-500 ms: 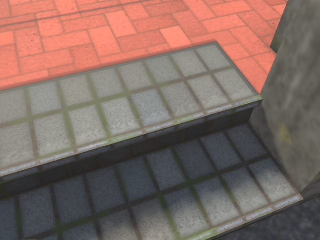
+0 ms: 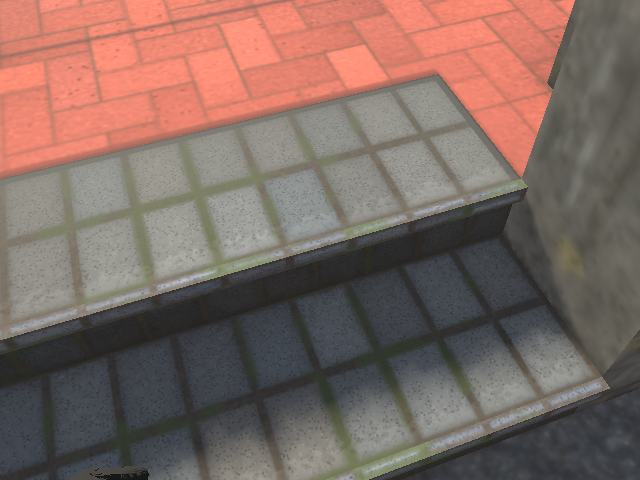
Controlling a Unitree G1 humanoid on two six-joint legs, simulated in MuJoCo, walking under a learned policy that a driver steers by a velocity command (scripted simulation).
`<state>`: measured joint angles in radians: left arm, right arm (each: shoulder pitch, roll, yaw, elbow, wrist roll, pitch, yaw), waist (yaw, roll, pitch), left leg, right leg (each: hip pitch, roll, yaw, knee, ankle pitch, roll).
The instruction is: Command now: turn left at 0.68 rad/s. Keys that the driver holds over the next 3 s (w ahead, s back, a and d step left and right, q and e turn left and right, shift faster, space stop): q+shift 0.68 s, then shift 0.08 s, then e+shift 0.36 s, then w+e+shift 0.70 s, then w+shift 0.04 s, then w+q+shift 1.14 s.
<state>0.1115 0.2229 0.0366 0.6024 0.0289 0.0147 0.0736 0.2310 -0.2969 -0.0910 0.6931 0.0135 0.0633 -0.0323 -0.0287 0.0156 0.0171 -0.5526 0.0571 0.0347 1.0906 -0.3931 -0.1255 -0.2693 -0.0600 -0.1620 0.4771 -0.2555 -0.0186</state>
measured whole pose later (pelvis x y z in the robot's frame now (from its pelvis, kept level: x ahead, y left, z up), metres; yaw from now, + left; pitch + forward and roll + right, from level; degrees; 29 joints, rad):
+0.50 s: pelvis -0.01 +0.05 +0.00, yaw +27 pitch +5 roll -3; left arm 0.05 0.28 0.08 0.65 0.01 -0.01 0.05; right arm 0.15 -0.31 -0.09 0.56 0.01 0.05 -0.06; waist 0.00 -0.02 0.03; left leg -0.37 -0.09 -0.20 0.52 -0.22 0.06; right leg -0.58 0.07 0.13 0.88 -0.28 0.08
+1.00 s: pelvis +0.00 +0.04 +0.00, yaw +39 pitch +2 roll +0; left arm 0.22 0.24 0.05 0.69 -0.02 0.00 0.02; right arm 0.10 -0.24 -0.04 0.61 0.00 0.04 -0.03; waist 0.05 0.01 0.05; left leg -0.22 -0.03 -0.10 0.47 -0.28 -0.02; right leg -0.33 0.03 0.11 0.50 -0.21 0.01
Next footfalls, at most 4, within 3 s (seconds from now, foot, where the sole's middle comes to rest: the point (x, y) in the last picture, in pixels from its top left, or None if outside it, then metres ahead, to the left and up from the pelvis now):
0.16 left None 0.01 0.14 -0.78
0.66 right None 0.14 -0.01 -0.78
1.00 left None -0.07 0.15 -0.78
1.42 right None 0.12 -0.05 -0.78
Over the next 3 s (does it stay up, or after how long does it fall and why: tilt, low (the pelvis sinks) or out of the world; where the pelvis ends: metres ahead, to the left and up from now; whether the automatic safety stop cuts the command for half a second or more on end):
stays up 1.39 0.10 0.34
